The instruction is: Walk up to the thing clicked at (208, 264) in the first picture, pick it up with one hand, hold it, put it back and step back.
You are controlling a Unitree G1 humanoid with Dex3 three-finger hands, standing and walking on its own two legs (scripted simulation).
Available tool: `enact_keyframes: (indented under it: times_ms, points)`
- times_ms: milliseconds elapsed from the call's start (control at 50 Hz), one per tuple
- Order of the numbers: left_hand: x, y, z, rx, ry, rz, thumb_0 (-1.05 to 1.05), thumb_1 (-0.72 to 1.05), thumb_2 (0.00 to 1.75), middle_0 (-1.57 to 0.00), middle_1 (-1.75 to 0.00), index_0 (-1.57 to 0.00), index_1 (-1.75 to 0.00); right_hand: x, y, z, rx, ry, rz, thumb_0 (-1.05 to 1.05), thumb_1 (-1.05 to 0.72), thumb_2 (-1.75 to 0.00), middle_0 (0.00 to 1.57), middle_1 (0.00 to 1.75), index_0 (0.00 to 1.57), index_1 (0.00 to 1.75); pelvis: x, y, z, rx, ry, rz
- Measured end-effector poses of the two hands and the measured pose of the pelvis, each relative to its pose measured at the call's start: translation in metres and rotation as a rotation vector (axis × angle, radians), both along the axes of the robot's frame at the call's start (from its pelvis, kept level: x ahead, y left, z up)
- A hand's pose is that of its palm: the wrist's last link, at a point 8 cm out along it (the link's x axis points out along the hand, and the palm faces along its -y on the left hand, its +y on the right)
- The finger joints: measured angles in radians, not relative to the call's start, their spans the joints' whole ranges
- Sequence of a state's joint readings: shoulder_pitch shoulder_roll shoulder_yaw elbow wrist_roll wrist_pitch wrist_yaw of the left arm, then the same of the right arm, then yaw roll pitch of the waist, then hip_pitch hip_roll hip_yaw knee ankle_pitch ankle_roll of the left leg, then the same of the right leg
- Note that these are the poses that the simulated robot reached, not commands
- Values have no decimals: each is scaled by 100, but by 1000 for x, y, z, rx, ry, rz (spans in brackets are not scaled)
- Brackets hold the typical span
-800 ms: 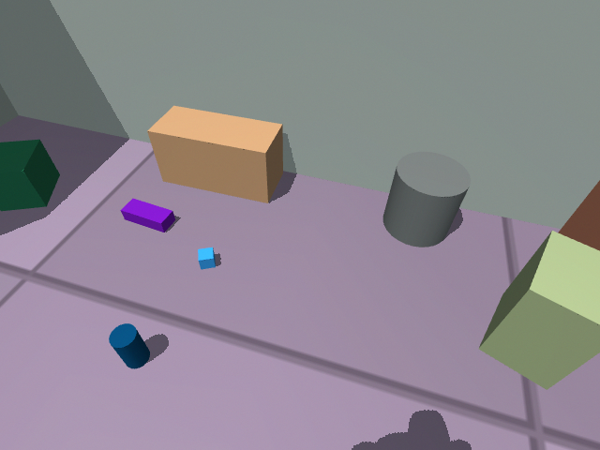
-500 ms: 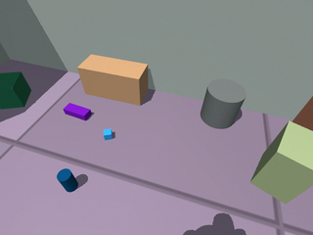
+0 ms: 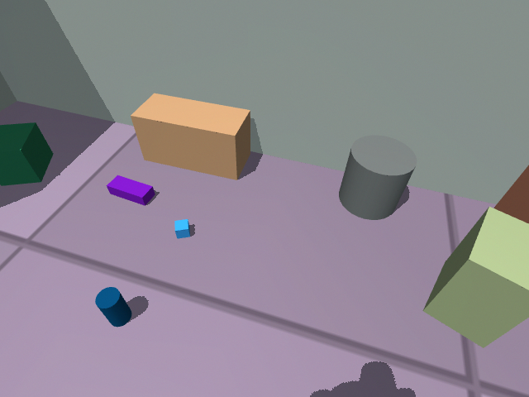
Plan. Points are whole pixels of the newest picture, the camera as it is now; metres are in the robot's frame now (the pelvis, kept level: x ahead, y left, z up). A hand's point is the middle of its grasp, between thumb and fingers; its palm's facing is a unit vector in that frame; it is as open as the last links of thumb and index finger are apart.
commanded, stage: stand
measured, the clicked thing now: (182, 228) +1.02 +0.35 -0.75
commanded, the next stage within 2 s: walk up in 0.32 s
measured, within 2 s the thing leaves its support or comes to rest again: neither
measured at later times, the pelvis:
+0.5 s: pelvis -0.02 +0.03 -0.01, yaw -11 degrees
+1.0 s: pelvis -0.02 +0.06 -0.02, yaw -38 degrees
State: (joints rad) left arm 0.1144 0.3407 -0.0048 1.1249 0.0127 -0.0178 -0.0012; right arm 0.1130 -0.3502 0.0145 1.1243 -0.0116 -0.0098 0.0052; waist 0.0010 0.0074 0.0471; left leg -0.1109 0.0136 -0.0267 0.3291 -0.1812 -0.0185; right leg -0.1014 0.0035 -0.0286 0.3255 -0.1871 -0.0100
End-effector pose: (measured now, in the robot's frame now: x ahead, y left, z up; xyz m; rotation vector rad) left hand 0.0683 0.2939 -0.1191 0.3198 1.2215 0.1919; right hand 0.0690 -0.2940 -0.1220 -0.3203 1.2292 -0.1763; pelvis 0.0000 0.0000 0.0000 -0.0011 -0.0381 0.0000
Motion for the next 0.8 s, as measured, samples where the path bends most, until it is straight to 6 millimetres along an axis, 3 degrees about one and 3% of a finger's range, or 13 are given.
enact_keyframes:
  times_ms: [340,500,560,620,800]
  points:
    - [-1,3,1,3,3,4,1,90,90,-20,-30,-20,-30,2,0,0,5,-13,-10,1,-91,-90,20,30,21,30,0,1,-1,1,-2,-13]
    - [2,28,-2,32,67,-134,1,90,90,-20,-30,-20,-30,4,1,15,-26,-171,-145,1,-91,-90,20,30,21,30,-15,29,-6,7,21,-195]
    - [17,41,-10,27,69,-196,1,90,90,-20,-30,-20,-30,-11,10,22,-60,-202,-183,1,-91,-90,20,30,21,30,-19,46,-11,-1,27,-250]
    - [42,48,-18,26,45,-257,1,90,90,-20,-30,-20,-30,-40,21,23,-94,-192,-233,1,-91,-90,20,30,21,30,-23,60,-15,5,7,-298]
    - [113,36,4,6,-6,-487,1,90,90,-20,-30,-20,-30,-135,50,30,-87,-143,-456,1,-91,-90,20,30,21,30,-22,75,-4,-16,3,-462]
